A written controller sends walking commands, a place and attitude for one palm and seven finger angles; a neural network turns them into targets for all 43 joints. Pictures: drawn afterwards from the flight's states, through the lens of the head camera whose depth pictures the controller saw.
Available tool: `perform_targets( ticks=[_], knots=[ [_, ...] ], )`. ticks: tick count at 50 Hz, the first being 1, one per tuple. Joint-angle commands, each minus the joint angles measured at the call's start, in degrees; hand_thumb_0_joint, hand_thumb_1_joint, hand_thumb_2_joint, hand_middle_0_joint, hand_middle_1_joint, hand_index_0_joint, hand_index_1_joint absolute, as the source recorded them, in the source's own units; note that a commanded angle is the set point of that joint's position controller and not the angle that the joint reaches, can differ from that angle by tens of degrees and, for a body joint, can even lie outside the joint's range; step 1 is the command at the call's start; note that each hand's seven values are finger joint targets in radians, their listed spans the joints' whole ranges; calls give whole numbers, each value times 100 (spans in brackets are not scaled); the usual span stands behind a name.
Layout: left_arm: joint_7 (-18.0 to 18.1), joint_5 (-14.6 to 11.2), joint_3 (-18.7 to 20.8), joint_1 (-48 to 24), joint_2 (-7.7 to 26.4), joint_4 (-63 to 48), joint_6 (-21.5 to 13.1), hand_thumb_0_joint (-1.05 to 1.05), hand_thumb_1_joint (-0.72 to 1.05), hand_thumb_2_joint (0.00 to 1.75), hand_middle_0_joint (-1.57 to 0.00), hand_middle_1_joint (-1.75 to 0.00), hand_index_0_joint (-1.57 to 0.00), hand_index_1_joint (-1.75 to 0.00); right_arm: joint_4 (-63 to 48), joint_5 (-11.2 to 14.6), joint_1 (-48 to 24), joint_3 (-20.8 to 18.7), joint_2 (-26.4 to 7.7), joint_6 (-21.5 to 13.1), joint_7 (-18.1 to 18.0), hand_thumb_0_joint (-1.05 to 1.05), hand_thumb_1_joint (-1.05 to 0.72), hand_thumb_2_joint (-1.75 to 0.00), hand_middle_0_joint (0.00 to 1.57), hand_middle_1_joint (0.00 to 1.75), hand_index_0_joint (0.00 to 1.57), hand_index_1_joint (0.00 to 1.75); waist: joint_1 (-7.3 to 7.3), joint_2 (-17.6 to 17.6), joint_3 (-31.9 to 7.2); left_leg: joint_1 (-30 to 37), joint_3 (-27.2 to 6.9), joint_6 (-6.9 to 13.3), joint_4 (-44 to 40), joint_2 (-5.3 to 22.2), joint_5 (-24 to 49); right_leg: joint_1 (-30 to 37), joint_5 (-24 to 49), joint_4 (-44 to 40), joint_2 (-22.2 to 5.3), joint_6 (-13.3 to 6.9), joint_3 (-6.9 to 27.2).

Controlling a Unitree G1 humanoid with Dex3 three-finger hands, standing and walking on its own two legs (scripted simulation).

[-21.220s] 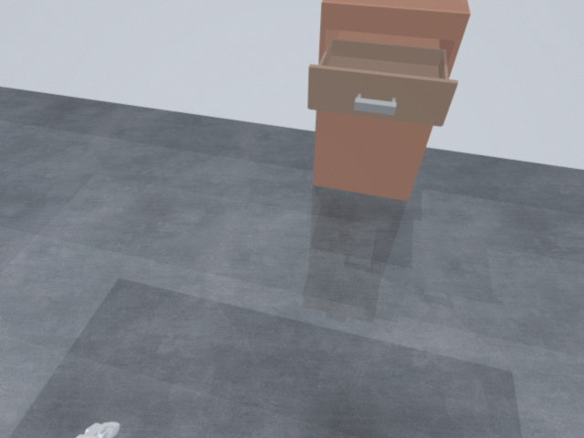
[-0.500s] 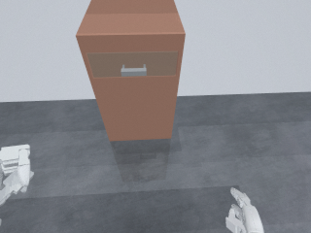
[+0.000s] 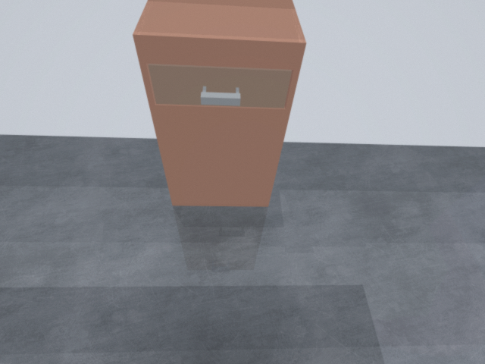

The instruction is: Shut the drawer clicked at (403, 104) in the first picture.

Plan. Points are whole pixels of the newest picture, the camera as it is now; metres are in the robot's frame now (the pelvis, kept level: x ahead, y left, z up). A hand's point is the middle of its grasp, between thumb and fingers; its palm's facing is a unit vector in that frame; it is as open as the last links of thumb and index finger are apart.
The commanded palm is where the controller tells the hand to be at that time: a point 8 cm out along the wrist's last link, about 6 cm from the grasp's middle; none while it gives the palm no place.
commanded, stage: let the arm hang, fingers relaxed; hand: left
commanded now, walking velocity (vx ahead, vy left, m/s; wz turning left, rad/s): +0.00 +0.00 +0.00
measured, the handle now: (220, 94) +0.86 +0.11 -0.08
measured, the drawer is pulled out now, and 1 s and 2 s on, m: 0.00 0.00 0.00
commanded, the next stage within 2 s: look to check the result in 0.74 s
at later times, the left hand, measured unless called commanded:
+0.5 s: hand out of the picture +0.05 +0.22 -0.16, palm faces -0.02 -0.97 -0.25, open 7.2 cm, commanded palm none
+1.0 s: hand out of the picture +0.07 +0.22 -0.16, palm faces -0.02 -0.96 -0.28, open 7.4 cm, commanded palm none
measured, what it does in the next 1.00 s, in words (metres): stands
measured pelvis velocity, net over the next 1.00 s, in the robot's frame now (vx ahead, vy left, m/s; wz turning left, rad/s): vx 0.02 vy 0.00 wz -0.02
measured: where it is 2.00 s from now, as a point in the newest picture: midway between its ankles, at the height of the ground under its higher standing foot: outside the picture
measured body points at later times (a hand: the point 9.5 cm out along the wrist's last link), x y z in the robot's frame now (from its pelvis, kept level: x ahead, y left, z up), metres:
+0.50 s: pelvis +0.01 +0.01 +0.01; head +0.02 +0.01 +0.46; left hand +0.06 +0.27 -0.14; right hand +0.04 -0.23 -0.15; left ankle +0.03 +0.10 -0.74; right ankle +0.01 -0.11 -0.74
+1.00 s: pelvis +0.02 +0.00 +0.01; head +0.04 +0.00 +0.46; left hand +0.07 +0.27 -0.14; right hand +0.05 -0.27 -0.14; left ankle +0.03 +0.10 -0.74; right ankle +0.01 -0.11 -0.74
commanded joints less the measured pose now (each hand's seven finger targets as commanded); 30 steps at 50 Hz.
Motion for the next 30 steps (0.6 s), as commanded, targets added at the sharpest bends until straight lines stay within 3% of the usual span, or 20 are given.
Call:
perform_targets(
  ticks=[1, 4, 12, 16, 23, 30],
  knots=[
    [-38, 13, 182, -57, 915, 79, -235, 0, 90, 90, -64, -78, -64, -78, -69, 43, -110, -188, -697, -150, -118, 0, -90, -90, 20, 30, 20, 30, 35, 890, -521, 118, -722, 136, -857, 585, -297, 249, -383, -833, -608, -234, 809],
    [-30, -1, 148, -64, 920, 375, -249, 0, 90, 90, -52, -65, -52, -65, 171, 71, 108, -214, -713, -157, -140, 0, -90, -90, 20, 30, 20, 30, 15, 488, -470, 208, -761, 148, -900, 638, -111, 244, -282, -836, -593, -236, 740],
    [8, -7, 105, -47, 862, 787, -232, 0, 90, 90, -20, -30, -20, -30, 535, 84, 247, -213, -662, -180, -173, 0, -90, -90, 20, 30, 20, 30, 18, 243, -182, 315, -770, 193, -1072, 704, 26, 115, -189, -802, -614, -201, 672],
    [24, 1, 118, -100, 850, 814, -248, 0, 90, 90, -20, -30, -20, -30, 600, 83, 223, -222, -635, -200, -170, 0, -90, -90, 20, 30, 20, 30, 9, 87, -219, 406, -736, 191, -1078, 699, 190, 131, -119, -801, -635, -175, 672],
    [27, 15, 148, -268, 861, 758, -275, 0, 90, 90, -20, -30, -20, -30, 639, 65, 32, -240, -640, -219, -150, 0, -90, -90, 20, 30, 20, 30, -1, 229, -130, 445, -690, 154, -1136, 667, 216, 67, -60, -849, -641, -139, 733],
    [25, 18, 194, -432, 915, 666, -309, 0, 90, 90, -20, -30, -20, -30, 609, 66, -132, -249, -704, -274, -152, 0, -90, -90, 20, 30, 20, 30, 9, 281, -262, 605, -656, 145, -1116, 698, 757, 226, 351, -846, -681, -121, 719]
  ],
)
